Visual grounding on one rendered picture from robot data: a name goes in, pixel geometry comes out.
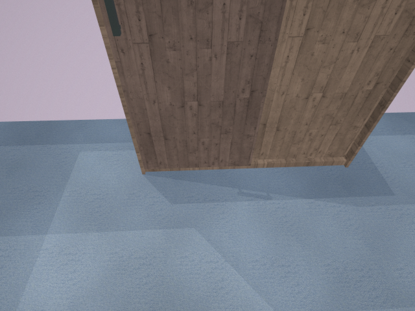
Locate wardrobe door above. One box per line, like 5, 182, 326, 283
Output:
252, 0, 415, 160
98, 0, 287, 169

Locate handle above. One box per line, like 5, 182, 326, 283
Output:
104, 0, 121, 36

